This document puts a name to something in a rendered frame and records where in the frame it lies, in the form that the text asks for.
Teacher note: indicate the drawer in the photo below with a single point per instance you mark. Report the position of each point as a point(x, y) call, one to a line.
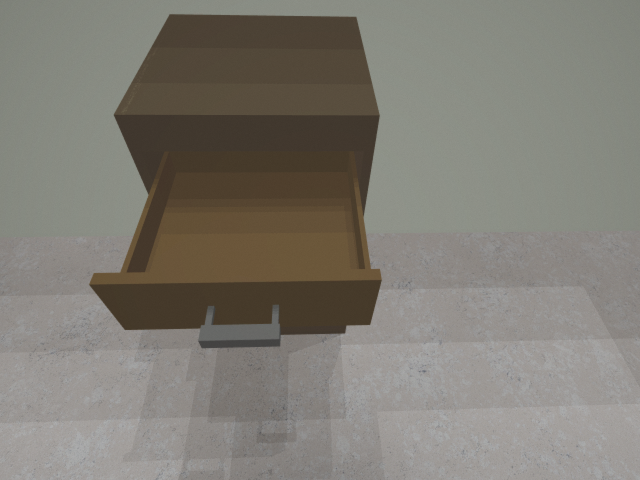
point(243, 231)

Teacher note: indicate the cabinet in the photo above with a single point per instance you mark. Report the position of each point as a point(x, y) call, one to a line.
point(253, 83)

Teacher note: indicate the handle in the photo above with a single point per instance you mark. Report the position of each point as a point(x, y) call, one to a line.
point(240, 335)

